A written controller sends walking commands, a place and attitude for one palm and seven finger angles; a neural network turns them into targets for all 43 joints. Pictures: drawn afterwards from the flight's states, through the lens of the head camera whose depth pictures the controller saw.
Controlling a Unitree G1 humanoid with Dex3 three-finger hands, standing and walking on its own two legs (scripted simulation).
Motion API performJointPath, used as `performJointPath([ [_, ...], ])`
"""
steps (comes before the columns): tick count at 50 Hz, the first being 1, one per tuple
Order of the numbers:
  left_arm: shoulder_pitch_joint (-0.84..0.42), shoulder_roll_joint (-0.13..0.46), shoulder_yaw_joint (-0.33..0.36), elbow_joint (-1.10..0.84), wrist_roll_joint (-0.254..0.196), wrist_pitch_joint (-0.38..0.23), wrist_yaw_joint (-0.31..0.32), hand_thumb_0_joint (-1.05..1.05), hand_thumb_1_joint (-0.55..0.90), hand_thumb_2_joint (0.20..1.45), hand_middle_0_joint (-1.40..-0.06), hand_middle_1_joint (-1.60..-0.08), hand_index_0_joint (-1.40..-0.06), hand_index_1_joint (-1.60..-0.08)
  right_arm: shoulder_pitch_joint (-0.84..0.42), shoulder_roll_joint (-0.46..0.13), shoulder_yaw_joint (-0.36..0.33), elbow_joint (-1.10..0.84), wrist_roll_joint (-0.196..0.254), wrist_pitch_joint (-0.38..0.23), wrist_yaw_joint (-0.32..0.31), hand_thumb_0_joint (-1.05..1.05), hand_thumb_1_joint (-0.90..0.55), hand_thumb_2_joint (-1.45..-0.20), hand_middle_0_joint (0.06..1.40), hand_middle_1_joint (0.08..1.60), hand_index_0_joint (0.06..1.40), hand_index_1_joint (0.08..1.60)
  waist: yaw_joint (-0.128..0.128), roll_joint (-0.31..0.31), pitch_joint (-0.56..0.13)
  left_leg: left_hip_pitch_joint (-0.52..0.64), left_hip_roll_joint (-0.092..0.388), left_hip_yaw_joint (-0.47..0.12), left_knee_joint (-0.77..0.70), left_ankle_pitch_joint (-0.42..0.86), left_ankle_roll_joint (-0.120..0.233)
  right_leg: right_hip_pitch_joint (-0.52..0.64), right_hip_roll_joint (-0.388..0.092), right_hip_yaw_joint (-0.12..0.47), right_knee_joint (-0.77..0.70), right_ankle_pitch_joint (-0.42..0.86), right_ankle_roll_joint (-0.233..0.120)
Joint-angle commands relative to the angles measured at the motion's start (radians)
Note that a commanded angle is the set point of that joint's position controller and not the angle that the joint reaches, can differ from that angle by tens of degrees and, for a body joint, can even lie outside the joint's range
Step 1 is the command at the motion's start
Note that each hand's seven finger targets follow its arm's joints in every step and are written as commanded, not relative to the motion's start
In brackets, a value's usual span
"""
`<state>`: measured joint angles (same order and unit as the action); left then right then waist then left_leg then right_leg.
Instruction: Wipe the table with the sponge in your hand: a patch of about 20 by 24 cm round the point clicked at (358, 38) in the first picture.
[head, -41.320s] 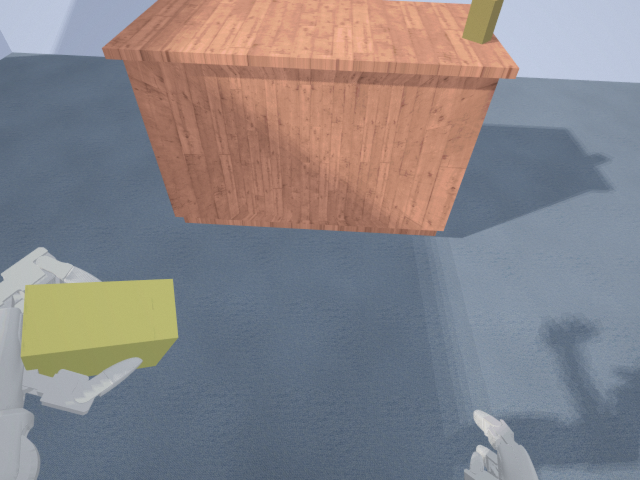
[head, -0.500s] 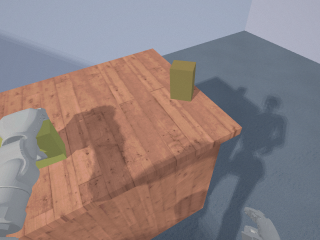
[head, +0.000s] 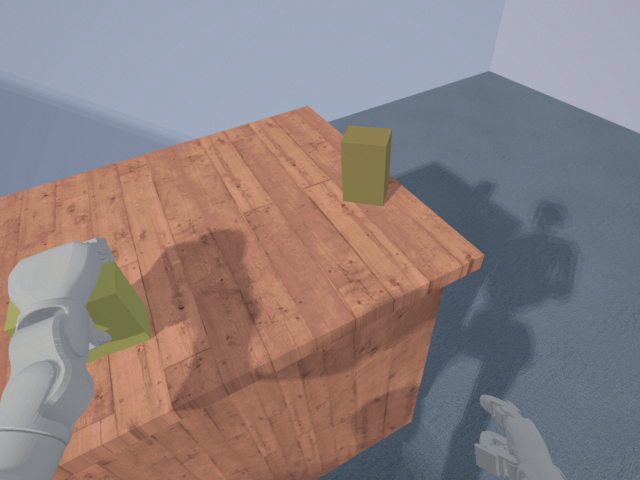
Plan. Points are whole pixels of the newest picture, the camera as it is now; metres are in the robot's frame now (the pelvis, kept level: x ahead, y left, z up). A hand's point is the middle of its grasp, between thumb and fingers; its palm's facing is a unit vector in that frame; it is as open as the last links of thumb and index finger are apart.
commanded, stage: wipe back along the first lane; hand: left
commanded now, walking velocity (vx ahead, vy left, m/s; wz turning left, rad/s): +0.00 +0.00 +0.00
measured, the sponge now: (92, 325) +0.27 +0.34 +0.07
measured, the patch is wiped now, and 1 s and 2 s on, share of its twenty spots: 0.95 0.95 0.95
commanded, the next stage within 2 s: lift the sponge slowly off the table in 0.20 s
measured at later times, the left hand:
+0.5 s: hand (80, 325) +0.24 +0.31 +0.11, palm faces +0.08 -0.07 -0.99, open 9.8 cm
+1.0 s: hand (81, 317) +0.24 +0.30 +0.13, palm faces +0.09 -0.07 -0.99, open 9.8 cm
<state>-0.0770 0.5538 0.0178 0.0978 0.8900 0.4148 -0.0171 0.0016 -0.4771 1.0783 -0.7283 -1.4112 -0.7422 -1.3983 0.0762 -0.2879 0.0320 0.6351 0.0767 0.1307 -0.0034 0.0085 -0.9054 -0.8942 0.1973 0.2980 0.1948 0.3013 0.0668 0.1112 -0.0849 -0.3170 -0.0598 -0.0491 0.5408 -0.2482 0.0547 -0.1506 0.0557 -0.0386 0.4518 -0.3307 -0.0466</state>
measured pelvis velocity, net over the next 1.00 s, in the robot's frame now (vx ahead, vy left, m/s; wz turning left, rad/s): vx -0.01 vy -0.02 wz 0.01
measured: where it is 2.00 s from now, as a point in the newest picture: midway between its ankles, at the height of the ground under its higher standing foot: outside the picture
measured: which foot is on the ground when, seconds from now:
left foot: down 0.00-1.00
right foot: down 0.00-1.00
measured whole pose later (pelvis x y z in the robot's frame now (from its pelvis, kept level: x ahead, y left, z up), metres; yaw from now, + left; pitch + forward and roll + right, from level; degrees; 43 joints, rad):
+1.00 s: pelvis -0.01 -0.02 +0.00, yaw +0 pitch -1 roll -1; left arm -0.04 0.57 -0.02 -0.06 0.85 0.48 -0.06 0.00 -0.50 1.08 -0.76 -1.37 -0.78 -1.36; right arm 0.03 -0.28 0.06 0.66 0.07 0.07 -0.04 0.01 -0.90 -0.89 0.20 0.30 0.20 0.30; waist 0.11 0.11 -0.04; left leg -0.27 -0.05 -0.06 0.53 -0.23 0.03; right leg -0.11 0.07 -0.05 0.46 -0.33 -0.07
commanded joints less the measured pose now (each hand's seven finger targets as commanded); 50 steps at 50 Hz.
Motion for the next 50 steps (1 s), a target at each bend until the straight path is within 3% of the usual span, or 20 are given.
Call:
performJointPath([
  [1,-0.097,0.163,0.059,-0.125,-0.018,0.030,-0.007,0.000,0.100,1.300,-1.200,-1.600,-1.200,-1.600,-0.194,-0.108,-0.033,-0.171,0.006,-0.060,-0.002,0.000,-0.900,-0.900,0.200,0.300,0.200,0.300,0.016,-0.095,-0.131,0.128,0.019,-0.024,-0.043,0.261,0.018,-0.020,-0.002,0.015,-0.044,0.339,-0.017],
  [4,-0.072,0.183,0.076,-0.159,-0.021,0.043,-0.009,0.000,0.100,1.300,-1.200,-1.600,-1.200,-1.600,-0.221,-0.109,-0.030,-0.175,0.006,-0.061,-0.004,0.000,-0.900,-0.900,0.200,0.300,0.200,0.300,0.025,-0.104,-0.123,0.126,0.021,-0.024,-0.049,0.236,0.016,-0.020,0.000,0.027,-0.045,0.319,-0.018],
  [7,-0.047,0.131,0.038,-0.185,-0.029,0.054,-0.012,0.000,0.100,1.300,-1.200,-1.600,-1.200,-1.600,-0.220,-0.100,-0.027,-0.180,0.008,-0.062,-0.004,0.000,-0.900,-0.900,0.200,0.300,0.200,0.300,0.020,-0.092,-0.111,0.127,0.022,-0.024,-0.053,0.230,0.015,-0.030,-0.001,0.014,-0.049,0.299,-0.014],
  [12,0.034,0.111,0.035,-0.239,-0.033,0.064,-0.008,0.000,0.100,1.300,-1.200,-1.600,-1.200,-1.600,-0.230,-0.094,-0.026,-0.182,0.007,-0.070,0.002,0.000,-0.900,-0.900,0.200,0.300,0.200,0.300,0.029,-0.090,-0.117,0.136,0.027,-0.030,-0.053,0.242,0.012,-0.021,0.002,0.012,-0.043,0.301,-0.017],
  [14,0.040,0.099,0.026,-0.286,-0.031,0.070,-0.006,0.000,0.100,1.300,-1.200,-1.600,-1.200,-1.600,-0.254,-0.093,-0.025,-0.190,0.007,-0.076,0.003,0.000,-0.900,-0.900,0.200,0.300,0.200,0.300,0.032,-0.080,-0.118,0.148,0.033,-0.034,-0.056,0.231,0.011,-0.036,0.007,0.021,-0.040,0.281,-0.021],
  [16,-0.014,0.078,0.002,-0.278,-0.028,0.075,0.001,0.000,0.100,1.300,-1.200,-1.600,-1.200,-1.600,-0.236,-0.092,-0.023,-0.186,0.007,-0.081,0.000,0.000,-0.900,-0.900,0.200,0.300,0.200,0.300,0.018,-0.105,-0.099,0.137,0.032,-0.038,-0.058,0.213,0.010,-0.055,0.008,0.008,-0.043,0.260,-0.018],
  [19,-0.056,0.173,0.067,-0.277,-0.018,0.090,0.011,0.000,0.100,1.300,-1.200,-1.600,-1.200,-1.600,-0.260,-0.100,-0.019,-0.175,0.003,-0.081,-0.010,0.000,-0.900,-0.900,0.200,0.300,0.200,0.300,0.033,-0.093,-0.091,0.132,0.027,-0.035,-0.067,0.187,0.010,-0.048,0.009,0.032,-0.046,0.241,-0.023],
  [22,-0.109,0.151,0.039,-0.241,-0.013,0.095,0.009,0.000,0.100,1.300,-1.200,-1.600,-1.200,-1.600,-0.247,-0.095,-0.016,-0.166,0.005,-0.086,-0.018,0.000,-0.900,-0.900,0.200,0.300,0.200,0.300,0.024,-0.097,-0.083,0.128,0.022,-0.030,-0.064,0.187,0.009,-0.051,0.005,0.022,-0.050,0.238,-0.019],
  [24,-0.123,0.201,0.069,-0.293,-0.004,0.092,0.006,0.000,0.100,1.300,-1.200,-1.600,-1.200,-1.600,-0.268,-0.096,-0.014,-0.173,0.002,-0.093,-0.021,0.000,-0.900,-0.900,0.200,0.300,0.200,0.300,0.039,-0.048,-0.126,0.157,0.018,-0.032,-0.062,0.207,0.010,-0.028,0.006,0.043,-0.045,0.258,-0.028],
  [26,-0.134,0.172,0.044,-0.295,-0.004,0.088,0.000,0.000,0.100,1.300,-1.200,-1.600,-1.200,-1.600,-0.249,-0.088,-0.012,-0.172,0.001,-0.100,-0.020,0.000,-0.900,-0.900,0.200,0.300,0.200,0.300,0.032,-0.059,-0.145,0.160,0.014,-0.030,-0.048,0.235,0.011,-0.017,0.002,0.029,-0.038,0.289,-0.024],
  [29,-0.151,0.216,0.072,-0.339,-0.001,0.081,-0.007,0.000,0.100,1.300,-1.200,-1.600,-1.200,-1.600,-0.267,-0.090,-0.009,-0.178,0.001,-0.104,-0.020,0.000,-0.900,-0.900,0.200,0.300,0.200,0.300,0.039,-0.020,-0.147,0.171,0.018,-0.037,-0.057,0.224,0.010,-0.017,0.007,0.042,-0.041,0.266,-0.030],
  [30,-0.162,0.197,0.059,-0.355,-0.006,0.073,-0.005,0.000,0.100,1.300,-1.200,-1.600,-1.200,-1.600,-0.254,-0.084,-0.011,-0.182,0.001,-0.109,-0.021,0.000,-0.900,-0.900,0.200,0.300,0.200,0.300,0.034,-0.024,-0.158,0.169,0.016,-0.040,-0.056,0.230,0.011,-0.009,0.005,0.030,-0.038,0.260,-0.027],
  [33,-0.150,0.215,0.078,-0.337,-0.011,0.061,-0.008,0.000,0.100,1.300,-1.200,-1.600,-1.200,-1.600,-0.243,-0.086,-0.010,-0.171,-0.004,-0.110,-0.025,0.000,-0.900,-0.900,0.200,0.300,0.200,0.300,0.035,-0.048,-0.139,0.164,0.014,-0.032,-0.052,0.238,0.013,-0.012,0.002,0.030,-0.046,0.294,-0.022],
  [34,-0.174,0.259,0.111,-0.338,-0.007,0.062,-0.006,0.000,0.100,1.300,-1.200,-1.600,-1.200,-1.600,-0.257,-0.091,-0.008,-0.171,-0.003,-0.114,-0.027,0.000,-0.900,-0.900,0.200,0.300,0.200,0.300,0.041,-0.052,-0.133,0.166,0.015,-0.037,-0.060,0.226,0.012,-0.013,0.008,0.045,-0.048,0.276,-0.029],
  [37,-0.230,0.240,0.088,-0.336,0.000,0.053,-0.001,0.000,0.100,1.300,-1.200,-1.600,-1.200,-1.600,-0.250,-0.087,-0.008,-0.164,-0.004,-0.116,-0.031,0.000,-0.900,-0.900,0.200,0.300,0.200,0.300,0.033,-0.043,-0.135,0.168,0.009,-0.028,-0.055,0.232,0.011,-0.014,0.003,0.036,-0.051,0.288,-0.024],
  [39,-0.232,0.305,0.140,-0.351,0.004,0.052,0.006,0.000,0.100,1.300,-1.200,-1.600,-1.200,-1.600,-0.265,-0.091,-0.007,-0.167,-0.007,-0.123,-0.033,0.000,-0.900,-0.900,0.200,0.300,0.200,0.300,0.054,-0.017,-0.155,0.180,0.007,-0.033,-0.058,0.235,0.012,0.002,0.005,0.058,-0.052,0.287,-0.033],
  [42,-0.221,0.256,0.104,-0.375,-0.002,0.046,0.007,0.000,0.100,1.300,-1.200,-1.600,-1.200,-1.600,-0.251,-0.082,-0.009,-0.167,-0.007,-0.127,-0.032,0.000,-0.900,-0.900,0.200,0.300,0.200,0.300,0.044,-0.009,-0.177,0.189,0.003,-0.025,-0.043,0.282,0.012,0.020,-0.001,0.045,-0.043,0.353,-0.027],
  [44,-0.250,0.299,0.132,-0.389,0.001,0.054,0.006,0.000,0.100,1.300,-1.200,-1.600,-1.200,-1.600,-0.272,-0.087,-0.005,-0.167,-0.006,-0.128,-0.034,0.000,-0.900,-0.900,0.200,0.300,0.200,0.300,0.050,0.016,-0.174,0.196,0.001,-0.027,-0.048,0.270,0.012,0.017,0.003,0.066,-0.049,0.342,-0.033],
  [46,-0.256,0.301,0.137,-0.350,0.002,0.059,0.007,0.000,0.100,1.300,-1.200,-1.600,-1.200,-1.600,-0.258,-0.085,-0.008,-0.157,-0.007,-0.126,-0.037,0.000,-0.900,-0.900,0.200,0.300,0.200,0.300,0.045,-0.029,-0.164,0.179,-0.001,-0.021,-0.040,0.274,0.011,0.020,-0.003,0.057,-0.046,0.363,-0.026],
  [50,-0.297,0.323,0.141,-0.329,-0.002,0.077,-0.007,0.000,0.100,1.300,-1.200,-1.600,-1.200,-1.600,-0.273,-0.090,-0.005,-0.154,-0.003,-0.119,-0.043,0.000,-0.900,-0.900,0.200,0.300,0.200,0.300,0.042,-0.030,-0.153,0.170,-0.003,-0.015,-0.047,0.255,0.009,0.024,-0.007,0.068,-0.051,0.356,-0.023],
])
